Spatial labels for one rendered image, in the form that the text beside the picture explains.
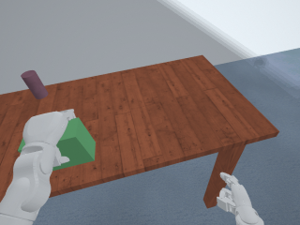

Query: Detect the sponge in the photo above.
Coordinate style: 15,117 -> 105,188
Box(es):
18,117 -> 96,171

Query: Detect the robot right hand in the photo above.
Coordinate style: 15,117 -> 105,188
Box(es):
217,172 -> 252,215

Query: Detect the left robot forearm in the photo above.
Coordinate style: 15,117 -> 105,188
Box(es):
0,142 -> 56,225

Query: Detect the right robot forearm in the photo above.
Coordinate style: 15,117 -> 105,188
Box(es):
234,205 -> 264,225

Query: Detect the table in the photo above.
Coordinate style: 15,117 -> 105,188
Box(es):
0,55 -> 279,209

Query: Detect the robot left hand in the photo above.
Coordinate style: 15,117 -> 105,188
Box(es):
22,109 -> 76,167

